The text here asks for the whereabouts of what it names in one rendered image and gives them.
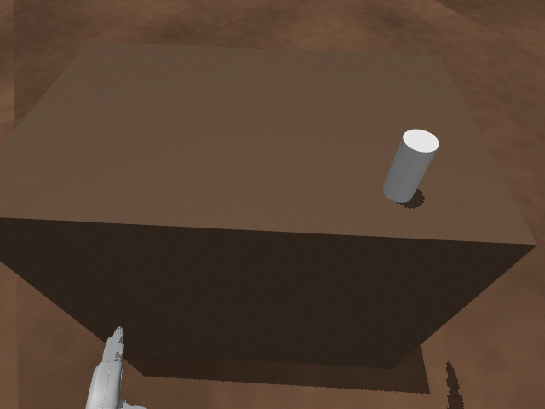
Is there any left robot hand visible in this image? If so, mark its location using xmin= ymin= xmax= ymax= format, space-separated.
xmin=85 ymin=327 xmax=147 ymax=409

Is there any can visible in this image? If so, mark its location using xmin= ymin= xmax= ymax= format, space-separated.
xmin=383 ymin=130 xmax=439 ymax=203

